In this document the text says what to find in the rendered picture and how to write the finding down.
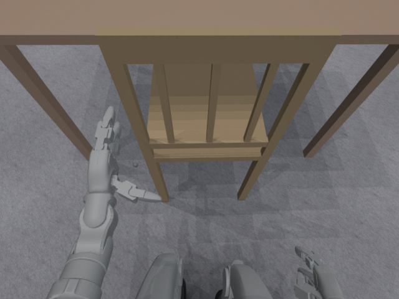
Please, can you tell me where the robot thigh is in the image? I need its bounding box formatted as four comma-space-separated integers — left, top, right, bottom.
135, 254, 184, 299
223, 264, 273, 299

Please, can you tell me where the table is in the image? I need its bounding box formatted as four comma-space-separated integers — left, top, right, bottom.
0, 0, 399, 161

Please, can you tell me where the right robot thigh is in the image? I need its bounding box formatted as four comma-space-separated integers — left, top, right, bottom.
223, 264, 273, 299

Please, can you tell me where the chair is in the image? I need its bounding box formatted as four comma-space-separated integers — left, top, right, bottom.
95, 27, 342, 202

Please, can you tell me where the robot left forearm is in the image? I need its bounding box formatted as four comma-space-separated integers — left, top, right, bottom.
46, 192, 118, 299

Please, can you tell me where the left robot hand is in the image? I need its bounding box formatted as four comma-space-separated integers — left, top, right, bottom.
87, 106, 162, 203

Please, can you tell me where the right robot hand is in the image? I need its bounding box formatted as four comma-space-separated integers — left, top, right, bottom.
294, 246, 345, 299

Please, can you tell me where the left robot thigh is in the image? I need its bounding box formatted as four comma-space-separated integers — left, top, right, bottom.
135, 254, 184, 299

